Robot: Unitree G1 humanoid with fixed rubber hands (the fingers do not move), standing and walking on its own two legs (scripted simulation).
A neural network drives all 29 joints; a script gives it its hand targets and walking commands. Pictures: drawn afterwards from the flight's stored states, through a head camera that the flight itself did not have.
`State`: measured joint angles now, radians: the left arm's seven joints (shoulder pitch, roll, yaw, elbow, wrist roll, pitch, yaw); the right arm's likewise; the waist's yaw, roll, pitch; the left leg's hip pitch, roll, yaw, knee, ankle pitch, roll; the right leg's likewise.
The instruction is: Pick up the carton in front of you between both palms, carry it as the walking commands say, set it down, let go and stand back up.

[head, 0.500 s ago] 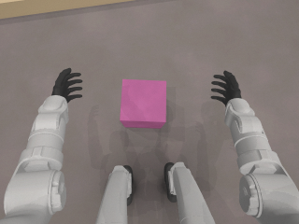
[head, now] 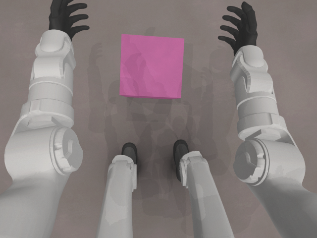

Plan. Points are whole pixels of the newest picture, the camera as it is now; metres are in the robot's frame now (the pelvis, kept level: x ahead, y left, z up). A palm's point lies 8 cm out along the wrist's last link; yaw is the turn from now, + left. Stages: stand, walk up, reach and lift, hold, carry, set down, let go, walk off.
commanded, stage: reach and lift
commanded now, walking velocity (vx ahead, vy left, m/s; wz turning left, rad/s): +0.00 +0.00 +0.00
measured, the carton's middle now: (150, 72) +0.51 +0.00 -0.50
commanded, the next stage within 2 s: none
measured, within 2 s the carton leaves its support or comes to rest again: leaves its support in 1.56 s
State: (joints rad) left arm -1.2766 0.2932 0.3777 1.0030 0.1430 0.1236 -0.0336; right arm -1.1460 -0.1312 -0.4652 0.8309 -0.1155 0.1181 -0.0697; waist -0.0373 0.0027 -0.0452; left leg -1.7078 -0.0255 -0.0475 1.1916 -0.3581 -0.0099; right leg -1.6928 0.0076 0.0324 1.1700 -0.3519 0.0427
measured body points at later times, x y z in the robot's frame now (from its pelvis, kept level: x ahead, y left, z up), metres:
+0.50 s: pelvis -0.05 -0.01 -0.21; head +0.32 +0.01 +0.04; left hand +0.53 +0.19 -0.37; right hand +0.51 -0.19 -0.37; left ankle +0.06 +0.12 -0.59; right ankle +0.06 -0.14 -0.59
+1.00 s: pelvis -0.04 +0.00 -0.26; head +0.33 +0.01 -0.02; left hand +0.53 +0.18 -0.44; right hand +0.51 -0.18 -0.44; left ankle +0.06 +0.12 -0.59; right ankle +0.06 -0.14 -0.59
